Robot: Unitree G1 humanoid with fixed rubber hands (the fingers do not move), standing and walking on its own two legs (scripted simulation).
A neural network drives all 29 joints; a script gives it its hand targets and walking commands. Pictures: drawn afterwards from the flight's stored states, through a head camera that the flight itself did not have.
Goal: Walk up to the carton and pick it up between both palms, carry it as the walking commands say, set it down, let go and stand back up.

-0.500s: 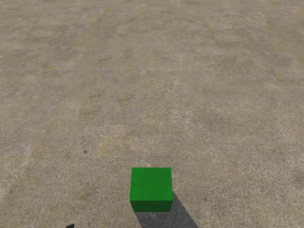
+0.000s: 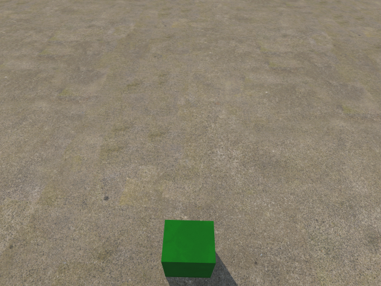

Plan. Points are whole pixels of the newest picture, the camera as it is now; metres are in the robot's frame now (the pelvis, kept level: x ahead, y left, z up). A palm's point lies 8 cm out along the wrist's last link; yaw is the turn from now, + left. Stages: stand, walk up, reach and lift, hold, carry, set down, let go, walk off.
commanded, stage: walk up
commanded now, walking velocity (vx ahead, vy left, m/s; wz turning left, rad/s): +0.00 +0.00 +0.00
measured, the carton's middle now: (188, 250) +0.38 +0.01 -0.65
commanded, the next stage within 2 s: stand in 0.08 s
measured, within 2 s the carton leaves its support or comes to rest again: neither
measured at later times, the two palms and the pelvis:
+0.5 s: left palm (90, 281) +0.16 +0.24 -0.12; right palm out of the picture +0.15 -0.23 -0.13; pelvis -0.02 +0.01 -0.03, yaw -1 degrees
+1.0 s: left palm (97, 282) +0.17 +0.24 -0.18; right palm (281, 279) +0.18 -0.21 -0.18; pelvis -0.07 +0.00 -0.08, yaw +0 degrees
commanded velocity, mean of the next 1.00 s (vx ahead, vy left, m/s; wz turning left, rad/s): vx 0.00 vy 0.00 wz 0.00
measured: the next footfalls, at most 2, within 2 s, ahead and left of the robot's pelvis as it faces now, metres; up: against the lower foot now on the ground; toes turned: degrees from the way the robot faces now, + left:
none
